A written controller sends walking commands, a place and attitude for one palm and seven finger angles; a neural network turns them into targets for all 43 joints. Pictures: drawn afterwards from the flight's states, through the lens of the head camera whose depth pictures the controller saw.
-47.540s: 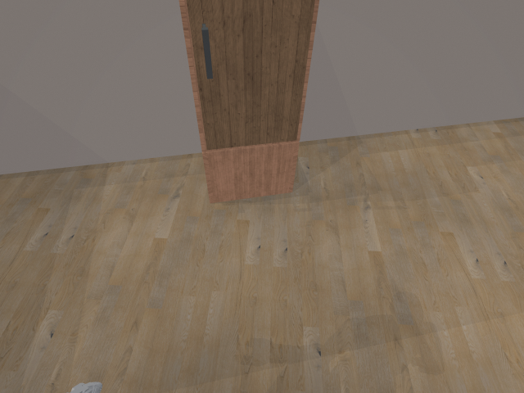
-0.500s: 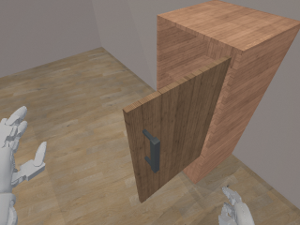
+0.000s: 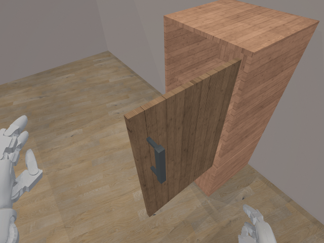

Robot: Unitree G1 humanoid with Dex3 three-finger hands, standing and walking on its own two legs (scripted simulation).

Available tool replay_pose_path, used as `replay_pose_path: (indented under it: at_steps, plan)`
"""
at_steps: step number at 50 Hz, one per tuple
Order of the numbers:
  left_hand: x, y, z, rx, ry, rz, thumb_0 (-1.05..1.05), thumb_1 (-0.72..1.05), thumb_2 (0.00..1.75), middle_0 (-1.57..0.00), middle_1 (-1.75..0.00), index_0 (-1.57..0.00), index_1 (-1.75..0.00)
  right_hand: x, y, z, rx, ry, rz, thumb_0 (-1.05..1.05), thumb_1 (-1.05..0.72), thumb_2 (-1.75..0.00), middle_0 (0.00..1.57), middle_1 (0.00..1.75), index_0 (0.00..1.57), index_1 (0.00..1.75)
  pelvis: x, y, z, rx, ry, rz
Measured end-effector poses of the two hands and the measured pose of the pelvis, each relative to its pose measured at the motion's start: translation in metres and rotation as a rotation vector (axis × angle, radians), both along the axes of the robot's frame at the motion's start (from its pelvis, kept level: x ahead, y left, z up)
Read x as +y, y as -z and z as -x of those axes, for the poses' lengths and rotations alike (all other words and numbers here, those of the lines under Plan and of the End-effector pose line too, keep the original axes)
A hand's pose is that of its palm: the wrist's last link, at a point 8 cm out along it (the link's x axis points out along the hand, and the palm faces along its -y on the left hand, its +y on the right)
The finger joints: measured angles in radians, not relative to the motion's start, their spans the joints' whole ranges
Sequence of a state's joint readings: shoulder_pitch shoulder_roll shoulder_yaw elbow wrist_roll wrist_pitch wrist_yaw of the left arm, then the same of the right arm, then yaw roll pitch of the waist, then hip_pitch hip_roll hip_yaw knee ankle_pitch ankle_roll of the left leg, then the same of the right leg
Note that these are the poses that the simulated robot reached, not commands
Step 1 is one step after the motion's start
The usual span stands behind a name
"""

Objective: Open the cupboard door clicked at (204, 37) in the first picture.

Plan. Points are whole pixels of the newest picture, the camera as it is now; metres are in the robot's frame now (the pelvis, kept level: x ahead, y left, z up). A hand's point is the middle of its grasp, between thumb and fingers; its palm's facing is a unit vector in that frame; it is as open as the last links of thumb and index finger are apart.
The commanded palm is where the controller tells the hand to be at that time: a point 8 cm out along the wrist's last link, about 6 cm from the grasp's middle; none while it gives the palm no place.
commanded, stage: step back with the hand held close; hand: left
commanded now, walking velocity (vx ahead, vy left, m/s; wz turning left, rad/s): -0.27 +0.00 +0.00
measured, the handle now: (156, 161) +0.32 +0.07 +0.02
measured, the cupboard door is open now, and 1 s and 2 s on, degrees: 92 92 92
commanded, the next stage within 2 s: stop stepping back and stand still in 1.66 s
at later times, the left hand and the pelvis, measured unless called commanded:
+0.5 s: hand (21, 191) +0.15 +0.28 +0.15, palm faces +0.37 -0.77 -0.52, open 7.4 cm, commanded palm +0.09 +0.32 +0.17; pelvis -0.06 +0.02 -0.01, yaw -1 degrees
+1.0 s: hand out of the picture +0.08 +0.29 +0.16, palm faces +0.48 -0.73 -0.49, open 7.4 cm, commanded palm +0.01 +0.33 +0.17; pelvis -0.12 +0.02 -0.03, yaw +1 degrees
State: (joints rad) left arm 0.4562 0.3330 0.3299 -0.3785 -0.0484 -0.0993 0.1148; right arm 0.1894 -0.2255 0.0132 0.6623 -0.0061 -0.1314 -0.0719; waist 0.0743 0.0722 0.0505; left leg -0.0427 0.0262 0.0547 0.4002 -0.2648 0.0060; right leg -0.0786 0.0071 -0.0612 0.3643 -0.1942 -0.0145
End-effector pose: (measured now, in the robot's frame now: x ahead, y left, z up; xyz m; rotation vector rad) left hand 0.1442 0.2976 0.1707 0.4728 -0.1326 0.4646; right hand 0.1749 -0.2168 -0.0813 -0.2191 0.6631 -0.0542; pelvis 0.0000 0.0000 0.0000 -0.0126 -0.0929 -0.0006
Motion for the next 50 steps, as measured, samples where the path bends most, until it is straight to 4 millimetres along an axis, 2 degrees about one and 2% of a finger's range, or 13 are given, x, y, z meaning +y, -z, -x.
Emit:
replay_pose_path:
  at_steps: [6, 11, 15, 25, 34, 42, 50]
  plan:
    - [0.002, -0.01, -0.005, -0.023, 0.02, -0.065, 0.02, 0.89, 0.9, -0.21, -0.3, -0.21, -0.3, -0.006, -0.003, 0.003, 0.007, 0.022, 0.006, 0.02, -0.9, -0.9, 0.2, 0.3, 0.2, 0.3, -0.001, 0.0, 0.005, 0.045, 0.006, 0.006]
    - [-0.001, -0.005, -0.009, 0.029, 0.079, -0.092, 0.01, 0.89, 0.9, -0.21, -0.3, -0.21, -0.3, -0.017, -0.005, 0.012, 0.019, 0.08, 0.028, 0.02, -0.9, -0.9, 0.21, 0.3, 0.2, 0.3, 0.004, 0.001, 0.013, 0.08, 0.021, 0.0]
    - [-0.002, -0.001, -0.004, 0.061, 0.123, -0.106, 0.01, 0.89, 0.9, -0.21, -0.3, -0.21, -0.3, -0.022, -0.006, 0.026, 0.034, 0.127, 0.047, 0.01, -0.9, -0.9, 0.2, 0.3, 0.2, 0.3, 0.009, 0.002, 0.022, 0.09, 0.028, -0.006]
    - [0.014, -0.002, 0.033, -0.003, 0.12, -0.143, 0.01, 0.89, 0.9, -0.21, -0.3, -0.22, -0.3, -0.013, -0.007, 0.07, 0.05, 0.136, 0.08, 0.01, -0.9, -0.9, 0.2, 0.3, 0.2, 0.3, 0.019, 0.009, 0.056, 0.086, 0.024, -0.009]
    - [0.026, 0.002, 0.071, -0.088, 0.062, -0.16, 0.01, 0.89, 0.9, -0.21, -0.3, -0.22, -0.3, 0.005, 0.007, 0.103, 0.049, 0.084, 0.076, 0.01, -0.9, -0.9, 0.2, 0.3, 0.2, 0.3, 0.024, 0.021, 0.084, 0.069, -0.007, 0.001]
    - [0.028, -0.002, 0.094, -0.151, 0.041, -0.189, 0.01, 0.89, 0.9, -0.21, -0.3, -0.22, -0.3, 0.012, 0.018, 0.12, 0.057, 0.046, 0.07, 0.02, -0.9, -0.9, 0.21, 0.3, 0.2, 0.3, 0.023, 0.029, 0.101, 0.063, -0.033, 0.0]
    - [0.026, -0.003, 0.104, -0.169, 0.075, -0.206, 0.01, 0.89, 0.9, -0.21, -0.3, -0.22, -0.3, 0.009, 0.019, 0.129, 0.038, 0.049, 0.074, 0.02, -0.9, -0.9, 0.21, 0.3, 0.2, 0.3, 0.025, 0.033, 0.12, 0.072, -0.026, -0.011]
